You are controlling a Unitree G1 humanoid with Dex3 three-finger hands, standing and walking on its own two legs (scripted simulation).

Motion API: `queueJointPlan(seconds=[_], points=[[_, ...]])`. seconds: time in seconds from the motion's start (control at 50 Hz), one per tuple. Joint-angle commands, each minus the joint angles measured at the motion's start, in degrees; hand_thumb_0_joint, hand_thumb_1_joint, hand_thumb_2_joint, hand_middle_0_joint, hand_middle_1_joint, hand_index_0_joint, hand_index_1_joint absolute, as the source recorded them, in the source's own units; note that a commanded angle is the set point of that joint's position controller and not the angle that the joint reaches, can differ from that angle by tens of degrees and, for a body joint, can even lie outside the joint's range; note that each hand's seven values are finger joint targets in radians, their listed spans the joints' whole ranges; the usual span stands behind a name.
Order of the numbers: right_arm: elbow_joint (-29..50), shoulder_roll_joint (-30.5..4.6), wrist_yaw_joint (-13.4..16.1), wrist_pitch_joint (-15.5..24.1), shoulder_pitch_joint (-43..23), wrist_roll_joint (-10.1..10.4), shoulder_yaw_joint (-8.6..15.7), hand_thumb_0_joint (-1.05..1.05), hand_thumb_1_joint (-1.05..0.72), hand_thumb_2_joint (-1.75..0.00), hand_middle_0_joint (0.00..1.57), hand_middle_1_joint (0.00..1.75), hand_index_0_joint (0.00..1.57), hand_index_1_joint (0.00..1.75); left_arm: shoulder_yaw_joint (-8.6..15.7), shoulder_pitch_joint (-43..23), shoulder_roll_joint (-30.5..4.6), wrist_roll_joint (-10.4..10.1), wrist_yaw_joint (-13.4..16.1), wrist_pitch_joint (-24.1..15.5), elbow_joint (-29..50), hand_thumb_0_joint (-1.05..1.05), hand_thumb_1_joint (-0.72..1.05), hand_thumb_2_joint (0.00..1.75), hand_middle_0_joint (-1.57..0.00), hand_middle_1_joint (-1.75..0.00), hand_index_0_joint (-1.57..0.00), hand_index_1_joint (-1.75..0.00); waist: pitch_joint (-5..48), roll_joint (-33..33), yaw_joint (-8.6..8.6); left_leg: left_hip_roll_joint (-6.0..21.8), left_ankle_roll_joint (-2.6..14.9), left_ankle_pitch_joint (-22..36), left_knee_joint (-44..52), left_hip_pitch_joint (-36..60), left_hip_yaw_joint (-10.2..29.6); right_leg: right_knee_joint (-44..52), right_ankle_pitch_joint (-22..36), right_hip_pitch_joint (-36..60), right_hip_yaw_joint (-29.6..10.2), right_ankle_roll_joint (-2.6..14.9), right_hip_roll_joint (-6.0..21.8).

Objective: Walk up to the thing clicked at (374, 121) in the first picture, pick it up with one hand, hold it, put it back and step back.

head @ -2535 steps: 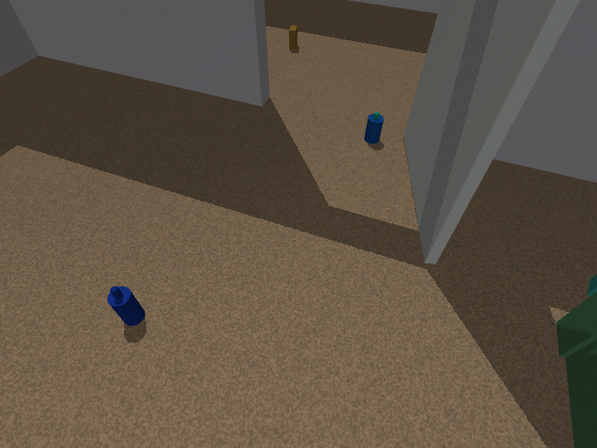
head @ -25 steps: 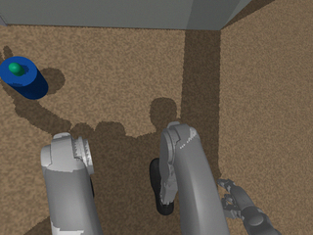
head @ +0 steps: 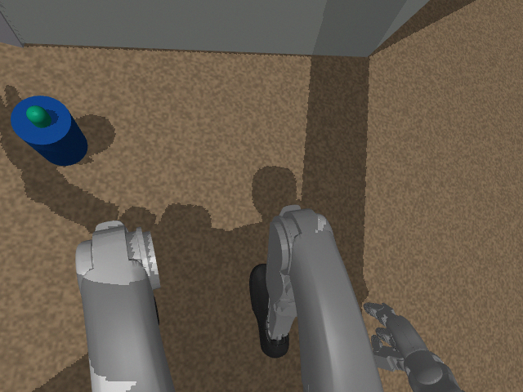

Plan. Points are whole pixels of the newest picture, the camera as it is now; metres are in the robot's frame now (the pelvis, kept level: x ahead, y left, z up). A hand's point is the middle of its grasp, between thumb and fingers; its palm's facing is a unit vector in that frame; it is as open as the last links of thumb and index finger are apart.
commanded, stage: go down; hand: left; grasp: from above
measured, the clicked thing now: (51, 131) +0.50 +0.31 -0.27
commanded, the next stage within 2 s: none
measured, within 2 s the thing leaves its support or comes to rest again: neither
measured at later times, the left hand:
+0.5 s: hand out of the picture +0.42 +0.48 +0.03, palm faces +0.43 -0.90 -0.09, open 17.5 cm
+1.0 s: hand out of the picture +0.41 +0.49 +0.04, palm faces +0.43 -0.90 -0.08, open 17.6 cm
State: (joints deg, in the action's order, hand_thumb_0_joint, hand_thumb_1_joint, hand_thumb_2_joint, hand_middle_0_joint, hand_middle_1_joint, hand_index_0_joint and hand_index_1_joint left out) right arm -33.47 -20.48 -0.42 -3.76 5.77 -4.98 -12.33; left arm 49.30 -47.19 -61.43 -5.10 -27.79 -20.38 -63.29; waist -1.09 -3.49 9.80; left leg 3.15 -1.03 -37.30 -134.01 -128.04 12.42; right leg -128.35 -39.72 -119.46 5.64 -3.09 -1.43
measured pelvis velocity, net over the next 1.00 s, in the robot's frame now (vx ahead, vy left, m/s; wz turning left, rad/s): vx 0.00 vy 0.00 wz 0.01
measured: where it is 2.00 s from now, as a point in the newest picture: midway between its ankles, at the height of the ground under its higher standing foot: (211, 337)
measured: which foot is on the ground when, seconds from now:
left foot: down 0.00-1.00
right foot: down 0.00-1.00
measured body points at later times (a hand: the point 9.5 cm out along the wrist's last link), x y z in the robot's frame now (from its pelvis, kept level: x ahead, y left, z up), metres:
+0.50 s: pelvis +0.00 +0.00 +0.01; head +0.23 +0.11 +0.38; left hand +0.39 +0.53 +0.04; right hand +0.14 -0.27 -0.08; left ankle +0.09 +0.14 -0.32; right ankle +0.11 -0.13 -0.32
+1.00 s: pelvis +0.00 +0.00 +0.01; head +0.23 +0.11 +0.39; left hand +0.38 +0.53 +0.05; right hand +0.14 -0.27 -0.07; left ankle +0.09 +0.14 -0.32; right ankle +0.11 -0.13 -0.32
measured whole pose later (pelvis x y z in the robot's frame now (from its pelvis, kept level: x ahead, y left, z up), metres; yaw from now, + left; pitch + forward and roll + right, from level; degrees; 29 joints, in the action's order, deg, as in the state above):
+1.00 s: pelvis +0.00 +0.00 +0.01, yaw +1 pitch +31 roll -11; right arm -34.8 -20.4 0.5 0.0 5.7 -4.3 -11.3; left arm 52.3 -43.6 -62.1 -7.2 -33.1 -20.4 -63.9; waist 0.7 -3.1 8.5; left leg 3.0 -0.7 -37.3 -131.4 -126.3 11.4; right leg -126.0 -40.0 -117.7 5.2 -3.0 -0.9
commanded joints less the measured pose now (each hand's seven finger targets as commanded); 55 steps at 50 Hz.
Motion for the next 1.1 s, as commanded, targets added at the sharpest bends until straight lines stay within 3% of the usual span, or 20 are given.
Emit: queueJointPlan(seconds=[0.0, 0.12, 0.3, 0.36, 0.48, 0.54, 0.6, 0.64, 0.74, 0.76, 0.84, 1.0, 1.02, 1.08], points=[[1.1, -15.1, 1.1, 0.9, 9.2, 0.0, 5.3, 0.00, -0.87, -0.89, 0.20, 0.30, 0.20, 0.30, 2.3, -12.0, -25.3, -1.5, -0.2, -3.8, 11.7, 0.00, -0.61, 0.22, 0.00, -0.17, -0.01, -0.16, 38.6, 23.5, -1.75, 1.1, 2.19, 9.4, 16.6, 33.3, -5.0, 11.8, 9.8, 14.2, 4.5, 4.54, -1.5], [1.2, -15.5, 1.2, 1.5, 8.6, 0.2, 5.8, 0.00, -0.87, -0.89, 0.20, 0.30, 0.20, 0.30, 2.3, -11.6, -24.9, -1.9, -1.0, -3.6, 11.2, 0.00, -0.61, 0.21, 0.00, -0.17, -0.02, -0.15, 36.5, 23.8, -1.76, 1.3, 2.01, 5.5, 18.2, 33.4, -4.5, 12.1, 6.9, 11.8, 4.7, 4.74, -1.5], [0.8, -15.0, 1.3, 2.3, 9.2, 0.3, 5.7, 0.00, -0.87, -0.89, 0.20, 0.30, 0.20, 0.30, 3.7, -9.8, -25.9, -2.4, -2.0, -3.5, 11.2, 0.00, -0.61, 0.21, 0.00, -0.16, -0.01, -0.15, 39.8, 23.6, -2.90, 1.0, 2.19, 10.9, 17.8, 35.6, -5.1, 12.5, 10.5, 14.3, 4.3, 4.69, -1.3], [0.8, -15.2, 1.4, 2.5, 8.5, 0.4, 6.1, 0.00, -0.87, -0.89, 0.20, 0.30, 0.20, 0.30, 3.2, -10.3, -25.5, -2.0, -2.1, -3.5, 11.4, 0.00, -0.61, 0.22, 0.00, -0.17, -0.01, -0.15, 37.7, 24.5, -2.57, 1.1, 1.92, 7.6, 19.0, 35.3, -4.5, 12.3, 7.9, 12.1, 4.5, 4.96, -1.2], [0.5, -15.0, 1.4, 3.1, 9.1, 0.4, 6.1, 0.00, -0.87, -0.89, 0.20, 0.30, 0.20, 0.30, 3.9, -9.7, -25.7, -2.8, -2.8, -3.7, 11.5, 0.00, -0.61, 0.20, 0.00, -0.16, -0.01, -0.15, 39.3, 23.3, -2.61, 0.8, 2.22, 9.5, 18.3, 35.0, -5.2, 13.1, 9.4, 14.2, 4.1, 4.70, -1.2], [0.5, -15.1, 1.5, 3.1, 9.1, 0.3, 6.3, 0.00, -0.87, -0.89, 0.20, 0.30, 0.20, 0.30, 3.6, -9.6, -26.1, -2.3, -3.1, -3.7, 12.2, 0.00, -0.61, 0.21, 0.00, -0.16, -0.01, -0.14, 39.4, 24.5, -3.11, 0.9, 2.00, 9.2, 19.1, 36.3, -5.1, 13.0, 8.9, 13.7, 4.1, 4.90, -1.1], [0.6, -15.2, 1.5, 3.4, 8.5, 0.6, 6.3, 0.00, -0.87, -0.89, 0.20, 0.30, 0.20, 0.30, 3.7, -9.9, -25.9, -2.8, -3.2, -3.7, 11.5, 0.00, -0.61, 0.21, 0.00, -0.16, -0.01, -0.14, 37.4, 23.7, -2.97, 0.8, 2.02, 5.4, 19.9, 34.2, -4.9, 13.1, 6.5, 12.7, 4.2, 4.95, -1.1], [0.8, -15.0, 1.5, 3.6, 8.4, 0.5, 6.2, 0.00, -0.87, -0.89, 0.20, 0.30, 0.20, 0.30, 4.3, -9.5, -26.8, -2.7, -3.3, -3.9, 11.7, 0.00, -0.61, 0.20, 0.00, -0.15, -0.01, -0.14, 38.7, 23.9, -3.60, 0.8, 2.02, 6.2, 19.7, 35.1, -5.0, 13.1, 6.9, 13.3, 4.0, 4.93, -1.1], [0.6, -15.1, 1.7, 3.9, 8.7, 0.6, 6.3, 0.00, -0.87, -0.89, 0.20, 0.30, 0.20, 0.30, 4.2, -8.7, -25.5, -3.4, -4.3, -3.8, 10.6, 0.00, -0.61, 0.20, 0.00, -0.15, -0.01, -0.14, 38.4, 23.4, -2.61, 0.7, 2.12, 7.6, 19.3, 35.0, -5.1, 13.3, 7.9, 13.6, 4.1, 4.83, -1.0], [0.6, -15.2, 1.7, 4.0, 8.6, 0.7, 6.4, 0.00, -0.87, -0.89, 0.20, 0.30, 0.20, 0.30, 4.7, -8.7, -26.7, -3.2, -4.3, -3.9, 11.2, 0.00, -0.61, 0.21, 0.00, -0.15, -0.01, -0.14, 38.3, 22.7, -3.35, 0.7, 2.14, 6.3, 19.6, 34.7, -5.1, 13.5, 6.8, 13.3, 3.9, 4.84, -1.1], [0.6, -15.1, 1.7, 4.2, 8.6, 0.7, 6.3, 0.00, -0.87, -0.89, 0.20, 0.30, 0.20, 0.30, 5.2, -9.0, -27.0, -3.6, -4.5, -4.0, 12.3, 0.00, -0.61, 0.20, 0.00, -0.15, -0.01, -0.13, 39.3, 23.4, -3.61, 0.6, 2.04, 6.4, 19.9, 35.2, -5.1, 13.6, 7.1, 14.1, 3.9, 4.85, -1.1], [0.1, -15.0, 1.8, 4.8, 8.7, 0.8, 6.6, 0.00, -0.88, -0.89, 0.20, 0.30, 0.20, 0.30, 5.6, -6.1, -25.5, -4.4, -5.6, -3.8, 11.0, 0.00, -0.61, 0.18, 0.00, -0.14, -0.01, -0.13, 39.9, 23.2, -4.04, 0.6, 1.97, 9.4, 19.6, 36.7, -5.1, 13.4, 8.9, 13.9, 3.8, 4.92, -0.9], [0.1, -15.0, 1.8, 4.9, 8.8, 0.8, 6.6, 0.00, -0.88, -0.89, 0.20, 0.30, 0.20, 0.30, 6.1, -6.7, -27.2, -4.3, -5.6, -4.0, 12.4, 0.00, -0.61, 0.20, 0.00, -0.14, -0.01, -0.13, 40.2, 23.3, -4.18, 0.6, 2.07, 9.4, 19.6, 36.1, -5.3, 13.6, 8.8, 14.7, 3.7, 4.87, -1.0], [0.1, -14.9, 1.8, 5.0, 8.3, 1.0, 6.8, 0.00, -0.88, -0.89, 0.20, 0.30, 0.20, 0.30, 5.5, -5.7, -25.3, -4.4, -5.7, -3.6, 11.2, 0.00, -0.61, 0.19, 0.00, -0.15, -0.01, -0.14, 39.3, 23.9, -4.45, 0.7, 1.89, 8.9, 20.2, 36.7, -5.2, 13.2, 8.3, 13.7, 3.7, 5.07, -0.9]])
